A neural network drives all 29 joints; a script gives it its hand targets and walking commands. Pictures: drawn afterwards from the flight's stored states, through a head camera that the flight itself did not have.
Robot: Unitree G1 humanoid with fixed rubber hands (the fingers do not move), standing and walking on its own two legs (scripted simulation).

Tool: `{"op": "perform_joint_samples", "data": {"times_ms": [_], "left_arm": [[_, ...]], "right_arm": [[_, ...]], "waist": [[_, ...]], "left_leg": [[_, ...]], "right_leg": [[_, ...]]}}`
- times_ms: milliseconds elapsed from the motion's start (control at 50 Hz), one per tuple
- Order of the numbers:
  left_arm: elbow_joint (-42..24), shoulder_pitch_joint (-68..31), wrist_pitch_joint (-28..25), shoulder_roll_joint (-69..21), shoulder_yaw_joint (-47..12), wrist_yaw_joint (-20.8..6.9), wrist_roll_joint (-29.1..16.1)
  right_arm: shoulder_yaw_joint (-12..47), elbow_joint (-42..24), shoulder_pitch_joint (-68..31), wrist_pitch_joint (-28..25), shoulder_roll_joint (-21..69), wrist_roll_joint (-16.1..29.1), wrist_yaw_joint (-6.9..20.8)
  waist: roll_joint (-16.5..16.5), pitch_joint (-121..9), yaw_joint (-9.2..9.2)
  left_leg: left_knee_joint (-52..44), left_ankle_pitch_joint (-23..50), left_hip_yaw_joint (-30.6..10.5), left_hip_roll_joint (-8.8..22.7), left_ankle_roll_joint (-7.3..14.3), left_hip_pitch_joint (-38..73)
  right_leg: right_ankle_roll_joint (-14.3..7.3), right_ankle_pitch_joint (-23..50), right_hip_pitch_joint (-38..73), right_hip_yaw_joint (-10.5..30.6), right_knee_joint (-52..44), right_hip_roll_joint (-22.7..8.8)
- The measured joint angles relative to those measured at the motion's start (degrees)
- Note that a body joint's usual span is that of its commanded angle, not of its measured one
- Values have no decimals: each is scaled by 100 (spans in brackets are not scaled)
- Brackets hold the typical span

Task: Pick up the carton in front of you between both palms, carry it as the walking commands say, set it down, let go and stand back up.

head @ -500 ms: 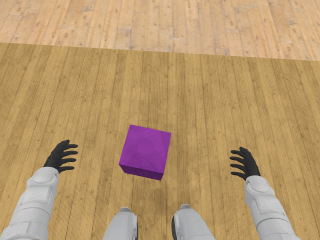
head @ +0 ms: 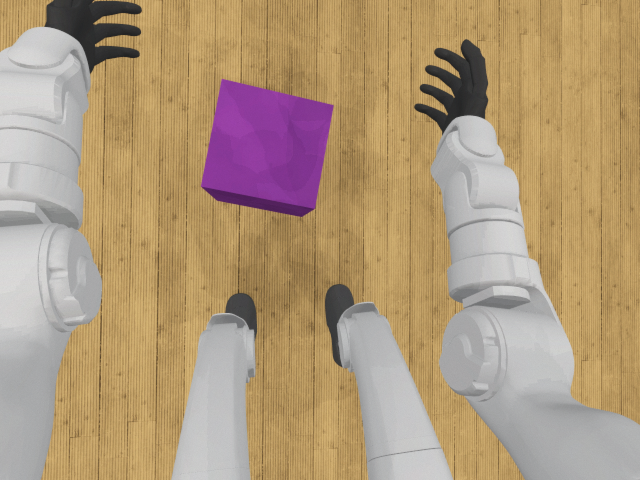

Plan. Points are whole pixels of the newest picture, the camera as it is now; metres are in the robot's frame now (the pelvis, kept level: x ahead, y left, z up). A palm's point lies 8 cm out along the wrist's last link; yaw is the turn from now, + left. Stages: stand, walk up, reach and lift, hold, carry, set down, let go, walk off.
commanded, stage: reach and lift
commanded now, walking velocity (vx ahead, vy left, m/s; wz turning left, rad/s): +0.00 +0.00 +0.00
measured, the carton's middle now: (268, 158) +0.53 +0.01 -0.53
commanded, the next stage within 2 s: none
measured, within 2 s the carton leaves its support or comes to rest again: leaves its support in 1.82 s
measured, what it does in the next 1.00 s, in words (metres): lowers itself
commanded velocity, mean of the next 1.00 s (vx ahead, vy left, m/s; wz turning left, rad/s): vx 0.00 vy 0.00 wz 0.00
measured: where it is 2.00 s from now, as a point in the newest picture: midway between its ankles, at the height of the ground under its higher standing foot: (295, 345)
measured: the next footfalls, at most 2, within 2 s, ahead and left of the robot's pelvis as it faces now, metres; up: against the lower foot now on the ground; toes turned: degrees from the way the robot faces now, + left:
none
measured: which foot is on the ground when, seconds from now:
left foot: down 0.00-1.00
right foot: down 0.00-1.00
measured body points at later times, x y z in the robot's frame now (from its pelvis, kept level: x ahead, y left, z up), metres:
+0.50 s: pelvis +0.02 -0.01 -0.11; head +0.38 +0.02 +0.17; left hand +0.58 +0.18 -0.28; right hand +0.51 -0.19 -0.27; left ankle +0.09 +0.10 -0.62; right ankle +0.10 -0.16 -0.62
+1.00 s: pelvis -0.03 -0.01 -0.27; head +0.36 +0.01 -0.05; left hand +0.57 +0.18 -0.47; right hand +0.51 -0.19 -0.46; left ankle +0.09 +0.10 -0.62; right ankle +0.09 -0.16 -0.62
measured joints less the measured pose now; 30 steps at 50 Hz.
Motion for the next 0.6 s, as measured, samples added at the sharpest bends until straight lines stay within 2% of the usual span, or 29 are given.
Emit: {"op": "perform_joint_samples", "data": {"times_ms": [80, 180, 260, 360, 460, 600], "left_arm": [[-12, -408, -83, -7, 100, 21, 199], [-200, -314, -231, -172, 261, 72, 375], [-268, -51, -391, -410, 456, 145, 498], [-173, 202, -601, -646, 565, 321, 527], [-111, 232, -773, -548, 340, 505, 237], [-173, -157, -781, 113, -511, 621, -642]], "right_arm": [[-251, -200, -234, -114, 147, -168, 46], [-409, -366, -56, -386, 286, -305, 167], [-551, -265, 162, -675, 388, -451, 270], [-624, 56, 275, -975, 414, -543, 304], [-399, 280, 135, -1115, 289, -288, 213], [341, 373, -362, -1023, -89, 468, -53]], "waist": [[-34, 28, -18], [-25, -193, 28], [39, -539, 99], [104, -927, 184], [73, -931, 243], [-74, -314, 251]], "left_leg": [[20, -28, -16, -20, 14, -293], [21, -122, -30, -31, 20, -604], [206, -250, -88, -36, -2, -1020], [888, -542, -218, -72, -77, -1812], [1988, -925, -304, -86, -156, -2721], [3606, -1254, -357, -103, -253, -3801]], "right_leg": [[15, -28, -277, 1, 0, -3], [24, -114, -578, 12, -19, 7], [45, -200, -1002, 29, 170, 58], [95, -373, -1842, 33, 925, 150], [104, -841, -2712, 25, 1977, 269], [59, -1275, -3764, -20, 3556, 400]]}}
